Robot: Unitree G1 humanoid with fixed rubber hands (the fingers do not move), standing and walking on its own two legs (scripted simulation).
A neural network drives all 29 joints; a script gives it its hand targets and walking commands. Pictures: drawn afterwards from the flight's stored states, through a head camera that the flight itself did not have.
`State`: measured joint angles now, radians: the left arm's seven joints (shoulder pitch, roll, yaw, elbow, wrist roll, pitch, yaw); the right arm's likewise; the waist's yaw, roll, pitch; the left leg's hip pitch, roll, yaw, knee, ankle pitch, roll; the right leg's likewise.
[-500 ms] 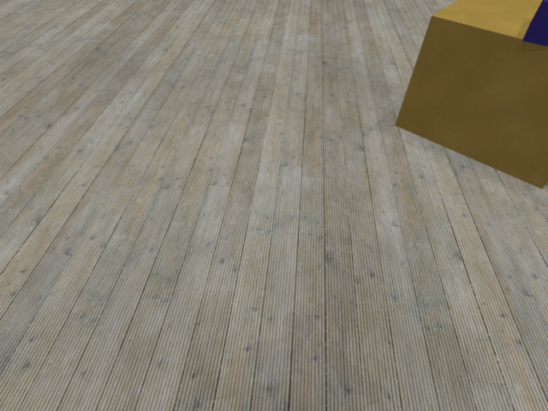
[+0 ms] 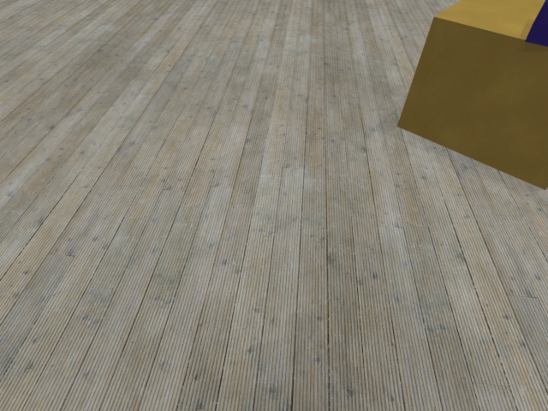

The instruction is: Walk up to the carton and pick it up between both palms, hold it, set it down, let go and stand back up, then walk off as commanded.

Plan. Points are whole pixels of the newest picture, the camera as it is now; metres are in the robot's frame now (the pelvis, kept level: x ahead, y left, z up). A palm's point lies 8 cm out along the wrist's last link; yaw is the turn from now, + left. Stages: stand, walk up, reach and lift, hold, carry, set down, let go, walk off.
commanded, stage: stand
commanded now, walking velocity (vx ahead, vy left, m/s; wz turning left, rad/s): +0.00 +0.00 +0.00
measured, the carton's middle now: out of the picture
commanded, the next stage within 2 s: none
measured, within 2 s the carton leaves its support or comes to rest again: neither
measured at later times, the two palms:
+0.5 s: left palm out of the picture +0.07 +0.28 -0.13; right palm out of the picture +0.07 -0.28 -0.12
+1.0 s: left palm out of the picture +0.07 +0.28 -0.13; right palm out of the picture +0.08 -0.28 -0.12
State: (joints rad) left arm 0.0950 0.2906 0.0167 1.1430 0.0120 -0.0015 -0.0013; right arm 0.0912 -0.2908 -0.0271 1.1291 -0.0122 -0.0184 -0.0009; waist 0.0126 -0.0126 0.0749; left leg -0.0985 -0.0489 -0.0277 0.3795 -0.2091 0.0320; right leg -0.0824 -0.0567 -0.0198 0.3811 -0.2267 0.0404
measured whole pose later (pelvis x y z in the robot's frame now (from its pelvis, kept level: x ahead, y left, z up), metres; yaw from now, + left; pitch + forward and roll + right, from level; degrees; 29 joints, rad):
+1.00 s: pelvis +0.01 +0.00 +0.00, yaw -1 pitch -4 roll +0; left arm 0.11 0.29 0.01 1.13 0.01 0.00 0.00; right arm 0.10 -0.30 -0.03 1.14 -0.01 -0.02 0.00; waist 0.01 -0.02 0.07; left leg -0.08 -0.05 -0.01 0.36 -0.21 0.04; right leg -0.07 -0.06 0.00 0.37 -0.23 0.04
